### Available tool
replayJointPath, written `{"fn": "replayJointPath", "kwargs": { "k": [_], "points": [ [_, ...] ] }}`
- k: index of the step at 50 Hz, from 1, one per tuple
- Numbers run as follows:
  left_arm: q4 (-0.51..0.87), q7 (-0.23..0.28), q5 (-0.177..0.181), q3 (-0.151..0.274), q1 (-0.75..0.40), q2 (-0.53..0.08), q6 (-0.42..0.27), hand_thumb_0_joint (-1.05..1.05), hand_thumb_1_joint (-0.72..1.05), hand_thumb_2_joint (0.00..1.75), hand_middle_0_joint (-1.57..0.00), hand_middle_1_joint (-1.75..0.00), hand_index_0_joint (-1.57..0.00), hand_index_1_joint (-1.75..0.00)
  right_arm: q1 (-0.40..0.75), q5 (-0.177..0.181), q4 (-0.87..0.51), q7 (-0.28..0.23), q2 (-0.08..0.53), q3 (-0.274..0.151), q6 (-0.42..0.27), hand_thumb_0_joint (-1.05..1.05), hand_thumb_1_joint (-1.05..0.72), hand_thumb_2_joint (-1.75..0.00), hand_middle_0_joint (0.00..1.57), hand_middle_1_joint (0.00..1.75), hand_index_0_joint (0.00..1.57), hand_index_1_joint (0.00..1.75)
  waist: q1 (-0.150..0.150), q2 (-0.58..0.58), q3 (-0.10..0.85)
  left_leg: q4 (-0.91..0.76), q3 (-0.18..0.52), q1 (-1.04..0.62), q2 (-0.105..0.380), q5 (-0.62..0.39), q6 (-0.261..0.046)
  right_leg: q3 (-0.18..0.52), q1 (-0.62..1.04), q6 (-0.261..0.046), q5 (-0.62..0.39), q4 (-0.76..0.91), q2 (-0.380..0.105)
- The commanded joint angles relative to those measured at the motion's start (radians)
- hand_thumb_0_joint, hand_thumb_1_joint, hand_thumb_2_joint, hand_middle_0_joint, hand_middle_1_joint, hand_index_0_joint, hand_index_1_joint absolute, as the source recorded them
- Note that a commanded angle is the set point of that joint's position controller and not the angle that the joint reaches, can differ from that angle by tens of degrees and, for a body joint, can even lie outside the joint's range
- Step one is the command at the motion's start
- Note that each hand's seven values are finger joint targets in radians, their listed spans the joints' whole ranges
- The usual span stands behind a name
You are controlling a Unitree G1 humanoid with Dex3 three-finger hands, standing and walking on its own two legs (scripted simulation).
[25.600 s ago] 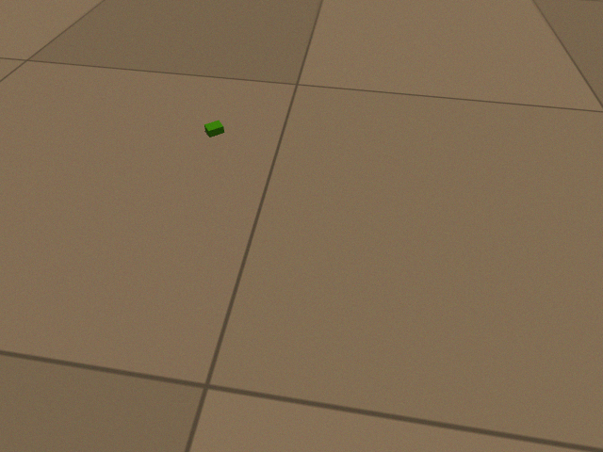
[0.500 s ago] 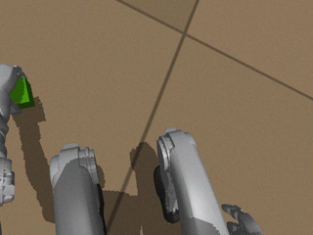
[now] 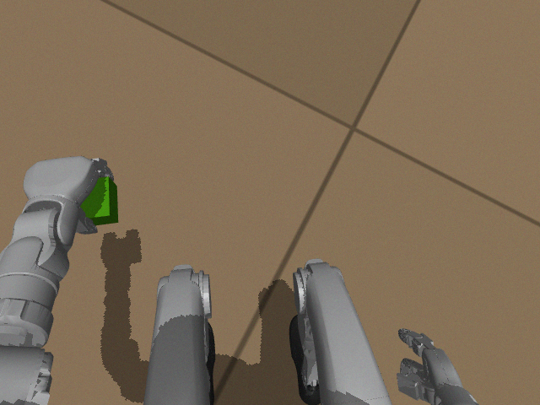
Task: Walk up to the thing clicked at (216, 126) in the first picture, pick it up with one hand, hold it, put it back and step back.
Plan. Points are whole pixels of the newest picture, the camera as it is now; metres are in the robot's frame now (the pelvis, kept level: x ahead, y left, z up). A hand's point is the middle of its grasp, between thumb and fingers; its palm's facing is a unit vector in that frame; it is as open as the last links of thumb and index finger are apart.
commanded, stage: lift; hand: left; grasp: from above
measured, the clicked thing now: (85, 203) +0.42 +0.28 -0.12
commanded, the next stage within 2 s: hold in 0.92 s
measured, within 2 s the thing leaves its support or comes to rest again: neither
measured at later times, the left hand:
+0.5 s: hand (10, 180) +0.36 +0.26 +0.10, palm faces -0.44 -0.10 -0.89, open 9.3 cm
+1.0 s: hand out of the picture +0.38 +0.24 +0.19, palm faces -0.44 -0.10 -0.89, open 9.3 cm
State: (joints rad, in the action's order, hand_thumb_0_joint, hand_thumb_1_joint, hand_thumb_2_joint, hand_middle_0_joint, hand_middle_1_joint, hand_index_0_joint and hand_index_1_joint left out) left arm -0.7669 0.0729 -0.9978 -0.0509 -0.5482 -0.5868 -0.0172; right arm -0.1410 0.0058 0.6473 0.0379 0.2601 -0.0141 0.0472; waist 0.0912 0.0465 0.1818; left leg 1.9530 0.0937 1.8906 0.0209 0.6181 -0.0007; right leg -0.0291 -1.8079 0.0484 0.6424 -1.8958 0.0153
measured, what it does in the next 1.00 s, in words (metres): rises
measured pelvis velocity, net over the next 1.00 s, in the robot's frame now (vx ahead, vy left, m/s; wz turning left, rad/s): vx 0.07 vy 0.00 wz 0.04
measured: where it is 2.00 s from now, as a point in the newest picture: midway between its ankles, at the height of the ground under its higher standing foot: (255, 379)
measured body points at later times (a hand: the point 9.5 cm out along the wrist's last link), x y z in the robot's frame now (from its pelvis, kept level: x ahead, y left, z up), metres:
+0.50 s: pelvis +0.03 +0.00 +0.18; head +0.12 +0.01 +0.62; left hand +0.38 +0.26 +0.16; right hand +0.15 -0.26 +0.06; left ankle +0.09 +0.12 -0.44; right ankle +0.09 -0.14 -0.44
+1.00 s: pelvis +0.07 +0.00 +0.26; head +0.12 +0.00 +0.71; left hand +0.40 +0.24 +0.24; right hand +0.17 -0.26 +0.13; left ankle +0.09 +0.12 -0.44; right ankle +0.09 -0.14 -0.44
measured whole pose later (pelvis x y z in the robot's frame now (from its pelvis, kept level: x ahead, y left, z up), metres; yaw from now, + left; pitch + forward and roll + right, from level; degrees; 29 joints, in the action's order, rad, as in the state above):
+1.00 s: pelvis +0.07 +0.00 +0.26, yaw +2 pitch +10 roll -1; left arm -0.83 0.12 -0.98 -0.19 -0.34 -0.38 0.06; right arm -0.26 0.05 0.74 -0.04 0.24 -0.04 -0.01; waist 0.05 0.04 0.09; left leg 0.85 -0.01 0.65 0.03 0.38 0.00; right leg 0.03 -0.62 0.03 0.38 -0.81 0.00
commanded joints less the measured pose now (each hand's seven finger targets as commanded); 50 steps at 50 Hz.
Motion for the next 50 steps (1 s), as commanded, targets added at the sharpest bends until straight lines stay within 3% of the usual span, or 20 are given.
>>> {"fn": "replayJointPath", "kwargs": {
  "k": [1, 3, 5, 9, 13, 18, 21, 22, 23, 24, 27, 28, 33, 36, 38, 42, 44, 50],
  "points": [
    [0.251, 0.028, 0.015, 0.069, -0.251, -0.209, 0.026, 0.00, 0.76, 0.45, -1.07, -0.46, -1.10, -0.43, -0.113, 0.006, -0.061, -0.033, 0.187, -0.069, -0.017, 0.00, -0.89, -0.90, 0.20, 0.30, 0.20, 0.30, 0.007, 0.154, 0.572, -0.424, -0.011, -0.641, -0.002, -0.059, -0.017, -0.058, 0.356, -0.072, -0.138, 0.324, 0.031],
    [0.279, 0.026, 0.015, 0.091, -0.209, -0.228, 0.038, 0.00, 0.77, 0.44, -1.07, -0.46, -1.11, -0.42, -0.106, 0.010, -0.066, -0.041, 0.180, -0.070, -0.015, 0.00, -0.89, -0.89, 0.20, 0.30, 0.20, 0.30, -0.009, 0.133, 0.576, -0.467, -0.024, -0.689, -0.004, -0.075, -0.018, -0.048, 0.424, -0.072, -0.138, 0.386, 0.030],
    [0.289, 0.022, 0.025, 0.058, -0.186, -0.186, 0.048, 0.00, 0.79, 0.46, -1.10, -0.45, -1.13, -0.42, -0.092, 0.013, -0.066, -0.049, 0.166, -0.063, -0.017, 0.00, -0.89, -0.90, 0.20, 0.30, 0.20, 0.30, 0.004, 0.114, 0.531, -0.517, -0.034, -0.719, -0.006, -0.053, -0.019, -0.036, 0.485, -0.069, -0.120, 0.457, 0.032],
    [0.302, 0.012, 0.024, 0.055, -0.119, -0.182, 0.053, 0.00, 0.76, 0.48, -1.09, -0.46, -1.11, -0.44, -0.075, 0.022, -0.063, -0.068, 0.152, -0.056, -0.030, 0.00, -0.90, -0.90, 0.20, 0.30, 0.20, 0.30, -0.003, 0.078, 0.472, -0.601, -0.053, -0.785, -0.012, -0.061, -0.021, -0.014, 0.605, -0.070, -0.112, 0.569, 0.033],
    [0.264, 0.012, 0.028, 0.024, -0.070, -0.118, 0.050, 0.00, 0.74, 0.47, -1.08, -0.46, -1.10, -0.44, -0.082, 0.029, -0.050, -0.083, 0.138, -0.053, -0.051, 0.00, -0.90, -0.90, 0.20, 0.30, 0.20, 0.30, -0.004, 0.047, 0.391, -0.686, -0.053, -0.864, -0.009, -0.105, -0.018, -0.004, 0.687, -0.071, -0.151, 0.653, 0.032],
    [0.225, 0.035, 0.020, 0.002, -0.081, -0.087, 0.042, 0.00, 0.73, 0.51, -1.07, -0.48, -1.09, -0.46, -0.087, 0.033, -0.041, -0.097, 0.131, -0.051, -0.076, 0.00, -0.90, -0.90, 0.20, 0.30, 0.20, 0.30, -0.005, 0.049, 0.313, -0.809, -0.047, -0.961, -0.007, -0.105, -0.010, 0.011, 0.788, -0.072, -0.149, 0.765, 0.031],
    [0.210, 0.049, 0.013, 0.004, -0.074, -0.082, 0.042, 0.00, 0.72, 0.51, -1.05, -0.50, -1.08, -0.47, -0.095, 0.034, -0.037, -0.100, 0.132, -0.056, -0.086, 0.00, -0.89, -0.90, 0.20, 0.30, 0.20, 0.30, -0.020, 0.064, 0.317, -0.881, -0.042, -1.047, -0.006, -0.137, -0.004, 0.014, 0.859, -0.072, -0.179, 0.822, 0.033],
    [0.201, 0.054, 0.009, -0.013, -0.059, -0.061, 0.045, 0.00, 0.72, 0.50, -1.05, -0.49, -1.07, -0.47, -0.093, 0.036, -0.036, -0.100, 0.130, -0.054, -0.088, 0.00, -0.89, -0.90, 0.20, 0.30, 0.20, 0.30, -0.025, 0.054, 0.304, -0.910, -0.039, -1.074, -0.007, -0.140, -0.002, 0.011, 0.878, -0.073, -0.184, 0.842, 0.034],
    [0.195, 0.061, 0.007, -0.030, -0.076, -0.042, 0.046, 0.00, 0.73, 0.49, -1.06, -0.48, -1.08, -0.45, -0.098, 0.038, -0.028, -0.101, 0.125, -0.054, -0.089, 0.00, -0.89, -0.90, 0.20, 0.30, 0.20, 0.30, -0.017, 0.049, 0.284, -0.920, -0.051, -1.082, -0.010, -0.160, -0.002, 0.016, 0.895, -0.072, -0.199, 0.870, 0.035],
    [0.187, 0.069, 0.007, -0.010, -0.077, -0.059, 0.049, 0.00, 0.74, 0.50, -1.06, -0.49, -1.09, -0.47, -0.104, 0.037, -0.026, -0.102, 0.128, -0.055, -0.091, 0.00, -0.89, -0.90, 0.20, 0.30, 0.20, 0.30, -0.020, 0.042, 0.290, -0.931, -0.055, -1.101, -0.011, -0.181, -0.003, 0.018, 0.929, -0.071, -0.214, 0.888, 0.036],
    [0.176, 0.082, 0.000, -0.040, -0.110, -0.033, 0.056, 0.00, 0.74, 0.55, -1.08, -0.50, -1.09, -0.48, -0.122, 0.035, -0.013, -0.104, 0.124, -0.057, -0.095, 0.00, -0.89, -0.90, 0.20, 0.30, 0.20, 0.30, -0.013, 0.042, 0.281, -0.970, -0.070, -1.161, -0.017, -0.256, -0.003, 0.023, 0.997, -0.068, -0.285, 0.943, 0.038],
    [0.161, 0.087, -0.001, -0.028, -0.099, -0.044, 0.059, 0.00, 0.72, 0.52, -1.06, -0.50, -1.08, -0.48, -0.131, 0.034, -0.007, -0.105, 0.128, -0.059, -0.099, 0.00, -0.89, -0.90, 0.20, 0.30, 0.20, 0.30, -0.020, 0.044, 0.284, -0.991, -0.066, -1.186, -0.014, -0.271, -0.001, 0.023, 1.023, -0.067, -0.295, 0.954, 0.036],
    [0.128, 0.107, 0.006, -0.047, -0.100, -0.015, 0.076, 0.00, 0.74, 0.54, -1.08, -0.48, -1.10, -0.47, -0.125, 0.032, -0.002, -0.101, 0.120, -0.063, -0.100, 0.00, -0.89, -0.90, 0.20, 0.30, 0.20, 0.30, -0.032, 0.034, 0.244, -1.073, -0.079, -1.270, -0.017, -0.313, 0.001, 0.031, 1.108, -0.065, -0.334, 1.043, 0.032],
    [0.086, 0.103, 0.009, -0.045, -0.062, -0.014, 0.085, 0.00, 0.75, 0.55, -1.11, -0.46, -1.11, -0.46, -0.128, 0.035, -0.003, -0.098, 0.123, -0.065, -0.099, 0.00, -0.89, -0.90, 0.20, 0.30, 0.20, 0.30, -0.035, -0.002, 0.225, -1.113, -0.080, -1.306, -0.020, -0.359, 0.000, 0.031, 1.169, -0.061, -0.375, 1.080, 0.030],
    [0.134, 0.096, 0.016, -0.055, -0.107, -0.007, 0.079, 0.00, 0.74, 0.57, -1.09, -0.48, -1.10, -0.47, -0.132, 0.034, -0.002, -0.098, 0.120, -0.067, -0.099, 0.00, -0.89, -0.90, 0.20, 0.30, 0.20, 0.30, -0.035, 0.017, 0.242, -1.133, -0.082, -1.343, -0.021, -0.390, -0.001, 0.039, 1.201, -0.059, -0.411, 1.108, 0.029],
    [0.091, 0.095, 0.018, -0.058, -0.065, 0.013, 0.083, 0.00, 0.75, 0.56, -1.09, -0.49, -1.11, -0.48, -0.135, 0.035, -0.003, -0.094, 0.123, -0.068, -0.097, 0.00, -0.89, -0.90, 0.20, 0.30, 0.20, 0.30, -0.036, -0.008, 0.204, -1.184, -0.088, -1.386, -0.022, -0.413, -0.001, 0.040, 1.244, -0.058, -0.431, 1.156, 0.027],
    [0.111, 0.090, 0.022, -0.063, -0.102, 0.014, 0.079, 0.00, 0.72, 0.58, -1.08, -0.49, -1.09, -0.49, -0.133, 0.034, -0.005, -0.093, 0.123, -0.071, -0.096, 0.00, -0.89, -0.90, 0.20, 0.30, 0.20, 0.30, -0.036, 0.012, 0.207, -1.212, -0.084, -1.424, -0.018, -0.429, 0.003, 0.035, 1.257, -0.060, -0.439, 1.171, 0.028],
    [0.111, 0.085, 0.010, -0.068, -0.074, 0.019, 0.077, 0.00, 0.72, 0.58, -1.07, -0.50, -1.09, -0.49, -0.127, 0.037, -0.003, -0.090, 0.125, -0.074, -0.092, 0.00, -0.89, -0.90, 0.20, 0.30, 0.20, 0.30, -0.043, -0.014, 0.193, -1.254, -0.095, -1.479, -0.025, -0.490, 0.001, 0.040, 1.332, -0.055, -0.498, 1.222, 0.026]
  ]
}}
